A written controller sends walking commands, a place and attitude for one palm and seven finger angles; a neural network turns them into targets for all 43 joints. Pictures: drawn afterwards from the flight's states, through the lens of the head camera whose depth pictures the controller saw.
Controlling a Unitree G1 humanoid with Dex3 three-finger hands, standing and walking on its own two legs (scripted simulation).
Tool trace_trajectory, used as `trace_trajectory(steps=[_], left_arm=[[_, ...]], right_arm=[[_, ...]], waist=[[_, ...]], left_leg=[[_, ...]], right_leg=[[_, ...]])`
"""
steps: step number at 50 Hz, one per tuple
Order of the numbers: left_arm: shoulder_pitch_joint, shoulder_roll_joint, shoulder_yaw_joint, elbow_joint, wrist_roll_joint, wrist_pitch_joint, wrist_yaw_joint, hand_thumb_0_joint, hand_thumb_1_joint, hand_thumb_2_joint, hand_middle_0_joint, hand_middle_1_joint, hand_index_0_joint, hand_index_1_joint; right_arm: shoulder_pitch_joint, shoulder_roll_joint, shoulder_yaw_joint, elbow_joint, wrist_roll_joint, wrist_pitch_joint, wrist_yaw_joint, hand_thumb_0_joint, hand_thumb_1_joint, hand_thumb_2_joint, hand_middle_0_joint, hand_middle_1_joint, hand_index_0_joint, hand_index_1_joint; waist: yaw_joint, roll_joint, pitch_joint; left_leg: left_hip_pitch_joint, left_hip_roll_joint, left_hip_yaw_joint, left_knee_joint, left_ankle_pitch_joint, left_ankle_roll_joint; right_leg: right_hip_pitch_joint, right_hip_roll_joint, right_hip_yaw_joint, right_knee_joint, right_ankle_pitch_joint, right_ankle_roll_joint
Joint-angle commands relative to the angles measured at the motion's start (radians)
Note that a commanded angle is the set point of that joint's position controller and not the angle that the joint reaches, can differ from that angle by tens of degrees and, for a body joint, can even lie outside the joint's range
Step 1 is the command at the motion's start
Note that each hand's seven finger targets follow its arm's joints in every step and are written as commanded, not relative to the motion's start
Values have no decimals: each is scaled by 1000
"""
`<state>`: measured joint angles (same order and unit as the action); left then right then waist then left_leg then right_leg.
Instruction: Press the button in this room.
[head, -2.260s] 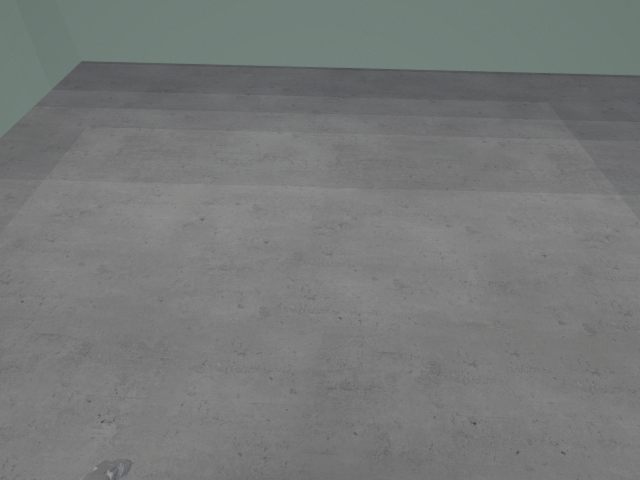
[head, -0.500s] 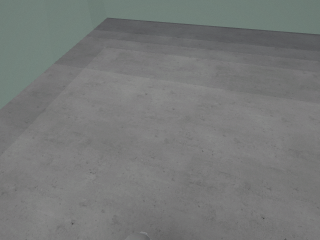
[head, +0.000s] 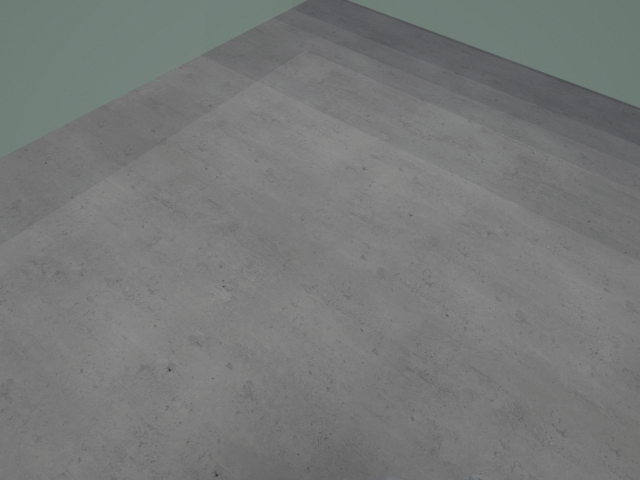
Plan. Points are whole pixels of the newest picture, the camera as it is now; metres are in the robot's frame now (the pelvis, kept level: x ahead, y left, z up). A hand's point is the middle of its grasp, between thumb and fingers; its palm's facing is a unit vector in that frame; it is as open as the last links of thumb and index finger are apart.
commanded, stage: turn or walk to find it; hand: left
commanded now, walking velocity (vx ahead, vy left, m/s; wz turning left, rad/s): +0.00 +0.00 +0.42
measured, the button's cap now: out of the picture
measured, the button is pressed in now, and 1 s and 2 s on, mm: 0 0 0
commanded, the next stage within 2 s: none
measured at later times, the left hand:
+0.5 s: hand out of the picture +0.07 +0.16 -0.13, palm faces +0.20 -0.94 -0.29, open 7.4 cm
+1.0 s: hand out of the picture -0.16 +0.15 -0.19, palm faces +0.50 -0.83 -0.23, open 7.4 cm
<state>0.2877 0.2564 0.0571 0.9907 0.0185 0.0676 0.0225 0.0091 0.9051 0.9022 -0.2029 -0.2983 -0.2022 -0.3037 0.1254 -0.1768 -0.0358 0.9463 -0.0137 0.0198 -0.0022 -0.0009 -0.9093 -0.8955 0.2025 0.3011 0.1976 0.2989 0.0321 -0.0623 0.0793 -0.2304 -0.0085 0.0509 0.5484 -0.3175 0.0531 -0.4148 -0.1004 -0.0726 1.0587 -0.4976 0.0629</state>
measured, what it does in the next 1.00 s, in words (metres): steps on the spot, turning left: right foot, then left foot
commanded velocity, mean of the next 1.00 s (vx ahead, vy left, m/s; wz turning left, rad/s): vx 0.00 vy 0.00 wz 0.42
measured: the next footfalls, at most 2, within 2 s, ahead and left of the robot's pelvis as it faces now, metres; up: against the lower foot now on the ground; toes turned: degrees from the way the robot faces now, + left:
right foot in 0.42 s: +0.04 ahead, -0.13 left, +0.00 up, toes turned +8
left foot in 0.96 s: -0.08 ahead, +0.07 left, +0.00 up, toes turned +31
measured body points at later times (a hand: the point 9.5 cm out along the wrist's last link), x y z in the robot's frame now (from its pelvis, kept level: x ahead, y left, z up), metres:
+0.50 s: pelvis -0.02 -0.05 +0.00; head +0.01 -0.08 +0.45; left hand +0.05 +0.21 -0.11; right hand +0.04 -0.29 -0.17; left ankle -0.04 +0.08 -0.69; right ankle +0.00 -0.14 -0.73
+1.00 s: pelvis -0.06 -0.03 -0.01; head -0.05 +0.00 +0.44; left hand -0.18 +0.20 -0.17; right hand +0.15 -0.21 -0.13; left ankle -0.11 +0.05 -0.74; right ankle +0.00 -0.14 -0.72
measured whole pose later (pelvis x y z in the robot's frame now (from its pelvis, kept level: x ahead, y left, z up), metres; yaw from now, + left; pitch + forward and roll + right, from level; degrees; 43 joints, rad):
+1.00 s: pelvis -0.06 -0.03 -0.01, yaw +26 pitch -1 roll +0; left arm 0.31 0.25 0.06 1.00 0.02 0.05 0.02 0.01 0.90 0.90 -0.20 -0.30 -0.20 -0.30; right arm 0.12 -0.21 -0.06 0.96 -0.01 0.03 0.01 0.00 -0.91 -0.90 0.20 0.30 0.19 0.30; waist 0.04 -0.06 0.07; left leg -0.25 0.00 0.08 0.60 -0.32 0.02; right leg -0.33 -0.15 -0.21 0.77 -0.46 0.03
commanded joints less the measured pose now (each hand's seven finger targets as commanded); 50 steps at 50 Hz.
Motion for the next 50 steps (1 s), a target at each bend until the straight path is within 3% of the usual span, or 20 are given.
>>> trace_trajectory(steps=[1,12,17,19,20,21,22,23,24,26,28,34,41,43,45,46,47,48,49,50], left_arm=[[-20,64,22,-85,0,-33,-5,0,900,900,-200,-300,-200,-300],[-156,48,21,-146,-5,-31,1,0,900,900,-200,-300,-200,-300],[-109,40,17,-150,-14,-43,7,0,900,900,-200,-300,-200,-300],[-52,53,21,-139,-14,-56,11,0,900,900,-200,-300,-200,-300],[-28,103,30,-135,-6,-68,17,0,900,900,-200,-300,-200,-300],[-10,196,49,-139,9,-76,24,0,900,900,-200,-300,-200,-300],[-5,204,43,-150,-1,-68,22,0,900,900,-200,-300,-200,-300],[-63,154,42,-159,-1,-69,24,0,900,900,-200,-300,-200,-300],[-120,134,34,-170,-2,-67,22,0,900,900,-200,-300,-200,-300],[-164,87,16,-178,-5,-71,16,0,900,900,-200,-300,-200,-300],[-128,75,12,-166,-3,-78,14,0,900,900,-200,-300,-200,-300],[-7,90,20,-118,3,-81,17,0,900,900,-200,-300,-200,-300],[40,137,35,-81,15,-71,16,0,900,900,-200,-300,-200,-300],[36,148,40,-71,18,-67,15,0,900,900,-200,-300,-200,-300],[19,153,42,-64,12,-64,11,0,900,900,-200,-300,-200,-300],[3,143,41,-64,4,-59,10,0,900,900,-200,-300,-200,-300],[15,102,34,-76,-4,-51,7,0,900,900,-200,-300,-200,-300],[-1,39,16,-117,-5,-44,2,0,900,900,-200,-300,-200,-300],[-50,65,15,-122,3,-30,6,0,900,900,-200,-300,-200,-300],[-65,61,20,-111,7,-24,4,0,900,900,-200,-300,-200,-300]], right_arm=[[79,-212,-44,-39,2,-20,-25,0,-900,-900,200,300,200,300],[152,-214,-61,-34,-11,-11,-20,0,-900,-900,200,300,200,300],[128,-218,-68,-46,-13,-4,-17,0,-900,-900,200,300,200,300],[118,-208,-67,-50,-5,-3,-13,0,-900,-900,200,300,200,300],[141,-165,-63,-50,4,-5,-7,0,-900,-900,200,300,200,300],[159,-101,-50,-74,6,-6,-5,0,-900,-900,200,300,200,300],[140,-154,-70,-76,-6,7,-10,0,-900,-900,200,300,200,300],[132,-161,-75,-59,-10,24,-4,0,-900,-900,200,300,200,300],[140,-152,-76,-35,-10,36,3,0,-900,-900,200,300,200,300],[183,-133,-73,-2,-14,43,14,0,-900,-900,200,300,200,300],[196,-121,-69,10,-13,43,18,0,-900,-900,200,300,200,300],[107,-126,-60,-5,-11,46,14,0,-900,-900,200,300,200,300],[18,-105,-39,-30,3,31,13,0,-900,-900,200,300,200,300],[27,-98,-36,-32,6,23,11,0,-900,-900,200,300,200,300],[73,-109,-34,-23,7,14,9,0,-900,-900,200,300,200,300],[116,-129,-38,-13,5,6,10,0,-900,-900,200,300,200,300],[144,-198,-52,-10,1,-4,9,0,-900,-900,200,300,200,300],[162,-287,-72,-19,-4,-4,2,0,-900,-900,200,300,200,300],[172,-302,-75,-10,-6,7,-2,0,-900,-900,200,300,200,300],[135,-265,-64,-11,-9,2,-10,0,-900,-900,200,300,200,300]], waist=[[-36,190,-105],[-71,207,-65],[-43,203,-102],[-9,155,-133],[-4,29,-157],[0,-261,-163],[11,-180,-142],[-14,-135,-97],[-40,-121,-39],[-72,-64,6],[-66,-75,-7],[-16,-95,-40],[16,-121,-73],[9,-131,-91],[-24,-118,-122],[-52,-70,-144],[-66,137,-162],[-78,413,-129],[-96,288,-113],[-78,254,-83]], left_leg=[[160,231,-214,-187,704,98],[104,229,-372,-218,512,136],[22,201,-421,-158,536,121],[-70,150,-399,-96,423,66],[-196,87,-335,3,234,6],[-370,-67,-139,240,-177,-73],[-324,-46,-139,430,-273,-79],[-302,-16,-167,540,-213,-77],[-300,-5,-153,610,-157,-81],[-304,13,-113,680,-40,-95],[-313,16,-95,677,7,-111],[-333,48,-73,570,-46,-136],[-190,50,1,288,-149,-112],[-130,38,24,189,-144,-100],[-30,31,42,23,-31,-89],[81,43,29,-112,102,-79],[208,172,-142,-206,212,-37],[238,395,-423,-248,528,76],[132,435,-385,-248,489,144],[73,367,-330,-269,384,134]], right_leg=[[-122,-5,51,82,100,26],[-58,32,62,-159,67,29],[125,79,58,-406,116,0],[297,66,56,-632,286,-5],[449,-49,159,-735,345,-30],[520,-319,425,-775,465,-133],[351,-406,423,-774,533,-216],[247,-337,344,-803,410,-225],[173,-277,300,-825,291,-201],[139,-192,161,-813,279,-163],[183,-163,103,-801,346,-146],[307,-214,91,-763,493,-185],[301,-269,68,-706,594,-221],[294,-274,57,-669,631,-213],[274,-256,9,-600,620,-168],[211,-231,-39,-524,549,-121],[58,-148,-95,-352,336,-61],[-165,-23,-108,-153,-120,13],[-121,-24,-10,-27,-132,-3],[-117,-33,27,10,-66,-8]])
